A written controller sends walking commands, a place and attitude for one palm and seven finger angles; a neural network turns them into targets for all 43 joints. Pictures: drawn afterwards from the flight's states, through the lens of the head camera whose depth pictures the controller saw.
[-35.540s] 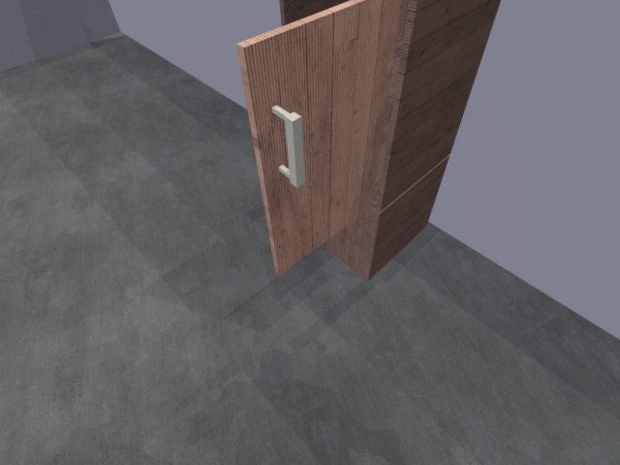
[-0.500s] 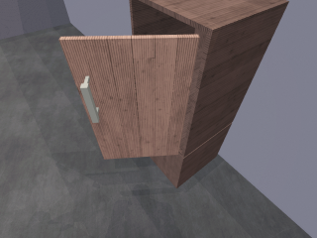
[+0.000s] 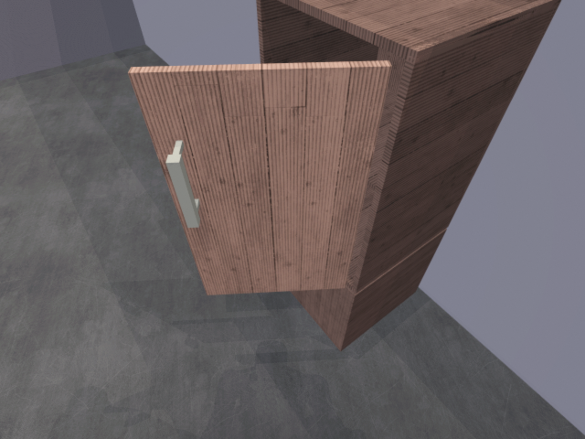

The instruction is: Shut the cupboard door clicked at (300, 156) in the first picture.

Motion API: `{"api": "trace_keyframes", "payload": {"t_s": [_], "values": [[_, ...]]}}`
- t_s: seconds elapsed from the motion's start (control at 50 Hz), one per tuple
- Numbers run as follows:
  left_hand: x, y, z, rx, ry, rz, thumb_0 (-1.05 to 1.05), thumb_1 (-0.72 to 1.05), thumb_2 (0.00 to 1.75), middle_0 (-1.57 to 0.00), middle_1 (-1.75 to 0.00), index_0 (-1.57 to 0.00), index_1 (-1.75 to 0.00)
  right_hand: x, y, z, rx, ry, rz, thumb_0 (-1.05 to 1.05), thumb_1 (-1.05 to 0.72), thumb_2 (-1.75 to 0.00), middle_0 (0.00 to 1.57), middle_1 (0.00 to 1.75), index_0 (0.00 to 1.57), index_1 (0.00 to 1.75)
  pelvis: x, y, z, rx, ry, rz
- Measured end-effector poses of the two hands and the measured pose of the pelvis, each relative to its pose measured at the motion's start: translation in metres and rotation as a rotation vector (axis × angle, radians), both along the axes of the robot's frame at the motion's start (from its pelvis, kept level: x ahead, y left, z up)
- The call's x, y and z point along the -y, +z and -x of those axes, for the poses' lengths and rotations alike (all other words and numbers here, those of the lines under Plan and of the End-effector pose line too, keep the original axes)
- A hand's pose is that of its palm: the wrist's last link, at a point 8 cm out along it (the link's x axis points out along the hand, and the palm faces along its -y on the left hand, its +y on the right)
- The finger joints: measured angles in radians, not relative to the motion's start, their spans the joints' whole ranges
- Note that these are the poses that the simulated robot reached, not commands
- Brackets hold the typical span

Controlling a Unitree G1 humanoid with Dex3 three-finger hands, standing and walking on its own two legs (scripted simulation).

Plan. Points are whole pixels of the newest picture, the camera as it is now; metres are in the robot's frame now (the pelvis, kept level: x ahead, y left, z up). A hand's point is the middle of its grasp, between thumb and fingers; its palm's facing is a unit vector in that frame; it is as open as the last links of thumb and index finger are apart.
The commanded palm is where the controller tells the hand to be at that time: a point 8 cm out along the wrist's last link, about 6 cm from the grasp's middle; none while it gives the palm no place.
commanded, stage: look again from close up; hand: left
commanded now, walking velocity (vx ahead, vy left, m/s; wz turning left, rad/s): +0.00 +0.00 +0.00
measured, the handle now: (186, 185) +0.49 +0.21 +0.07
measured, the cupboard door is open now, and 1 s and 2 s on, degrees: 57 57 57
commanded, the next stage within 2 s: raise the hand and make a fist in 0.30 s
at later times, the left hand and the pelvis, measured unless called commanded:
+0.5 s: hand out of the picture +0.13 +0.22 -0.10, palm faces +0.21 -0.94 -0.26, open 7.4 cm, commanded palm +0.11 +0.26 -0.06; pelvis +0.00 +0.00 +0.00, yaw -1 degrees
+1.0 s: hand (155, 407) +0.17 +0.19 -0.01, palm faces +0.10 -0.99 -0.06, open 5.3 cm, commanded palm +0.13 +0.24 -0.01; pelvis -0.03 -0.03 -0.09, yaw +1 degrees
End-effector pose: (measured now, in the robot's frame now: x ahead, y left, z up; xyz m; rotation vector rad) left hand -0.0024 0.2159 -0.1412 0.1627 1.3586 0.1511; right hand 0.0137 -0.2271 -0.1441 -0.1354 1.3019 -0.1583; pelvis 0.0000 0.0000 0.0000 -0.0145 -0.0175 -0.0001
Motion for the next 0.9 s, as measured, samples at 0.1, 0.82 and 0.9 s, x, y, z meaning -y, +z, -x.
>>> {"api": "trace_keyframes", "payload": {"t_s": [0.1,0.82,0.9], "values": [[-0.02,0.004,-0.015,0.033,-0.008,-0.034,0.0,0.91,0.9,-0.2,-0.3,-0.2,-0.3,-0.003,0.002,-0.022,0.042,0.024,0.004,0.02,-0.93,-0.9,0.2,0.3,0.2,0.3,-0.005,0.0,-0.005,0.0,-0.005,-0.011],[-0.027,0.094,-0.116,1.255,-0.011,0.033,0.01,0.9,0.9,-0.42,-0.54,-0.41,-0.54,0.034,0.008,-0.162,0.811,0.162,0.084,0.02,-0.9,-0.9,0.2,0.3,0.2,0.3,0.025,-0.09,0.031,-0.223,0.003,-0.012],[-0.028,0.115,-0.113,1.34,-0.023,-0.03,0.02,0.9,0.9,-0.49,-0.61,-0.48,-0.62,0.024,0.001,-0.162,0.795,0.198,0.075,0.02,-0.9,-0.9,0.2,0.3,0.2,0.3,0.026,-0.092,0.03,-0.225,0.017,0.011]]}}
